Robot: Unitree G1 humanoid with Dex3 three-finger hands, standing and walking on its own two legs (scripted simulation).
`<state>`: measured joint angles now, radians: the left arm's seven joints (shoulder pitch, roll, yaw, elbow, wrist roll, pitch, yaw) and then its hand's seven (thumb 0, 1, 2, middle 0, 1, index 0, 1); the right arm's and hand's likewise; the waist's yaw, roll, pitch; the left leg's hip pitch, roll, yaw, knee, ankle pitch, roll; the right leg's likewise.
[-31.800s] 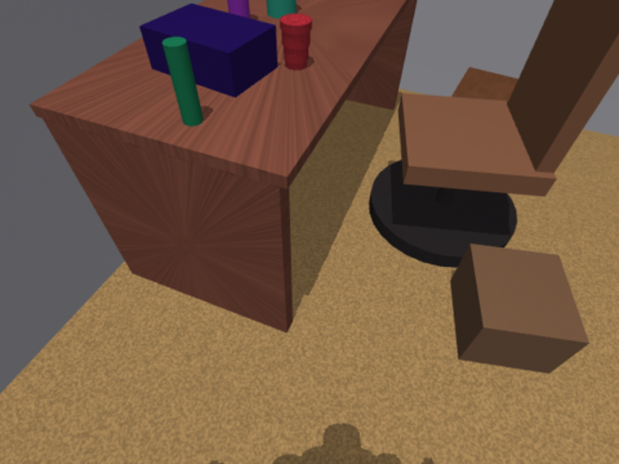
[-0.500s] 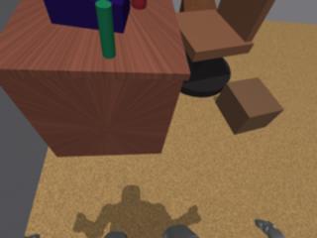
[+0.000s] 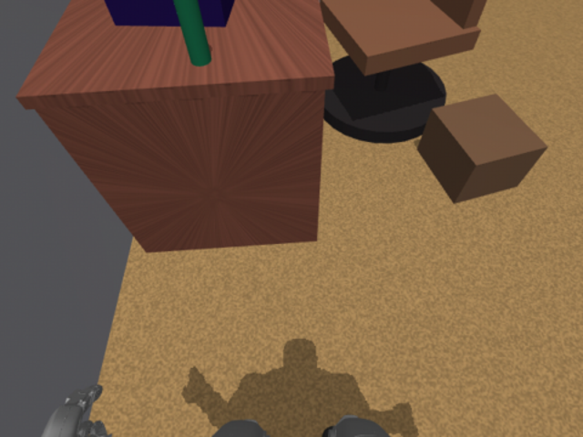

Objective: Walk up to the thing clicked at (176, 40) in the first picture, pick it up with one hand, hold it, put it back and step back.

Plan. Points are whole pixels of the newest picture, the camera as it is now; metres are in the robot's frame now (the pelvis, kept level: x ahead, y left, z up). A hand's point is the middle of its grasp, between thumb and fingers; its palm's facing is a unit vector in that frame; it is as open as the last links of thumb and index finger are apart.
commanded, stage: step back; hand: left
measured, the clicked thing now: (190, 20) +0.91 +0.21 +0.06
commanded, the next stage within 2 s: stand in 1.60 s
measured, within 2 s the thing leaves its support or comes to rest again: neither
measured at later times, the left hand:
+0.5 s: hand out of the picture -0.13 +0.27 -0.15, palm faces -0.05 -0.90 -0.42, open 7.4 cm
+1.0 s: hand out of the picture -0.11 +0.28 -0.14, palm faces -0.02 -0.92 -0.39, open 7.4 cm
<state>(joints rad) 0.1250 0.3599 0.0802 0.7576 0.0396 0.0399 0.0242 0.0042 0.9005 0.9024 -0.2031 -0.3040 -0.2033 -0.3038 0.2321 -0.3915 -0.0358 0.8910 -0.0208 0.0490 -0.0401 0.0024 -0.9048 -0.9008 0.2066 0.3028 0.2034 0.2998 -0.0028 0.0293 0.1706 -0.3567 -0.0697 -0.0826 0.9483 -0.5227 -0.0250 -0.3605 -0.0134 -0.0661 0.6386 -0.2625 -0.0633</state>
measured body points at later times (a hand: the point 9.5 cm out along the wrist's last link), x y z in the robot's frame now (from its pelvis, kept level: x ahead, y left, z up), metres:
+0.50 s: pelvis -0.18 -0.01 -0.01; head -0.13 -0.02 +0.44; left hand -0.13 +0.31 -0.12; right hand -0.03 -0.33 -0.12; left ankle -0.07 +0.12 -0.72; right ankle -0.22 -0.13 -0.73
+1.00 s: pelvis -0.20 +0.00 +0.01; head -0.18 +0.01 +0.46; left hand -0.11 +0.33 -0.11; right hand -0.15 -0.31 -0.11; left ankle -0.20 +0.14 -0.73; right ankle -0.19 -0.12 -0.70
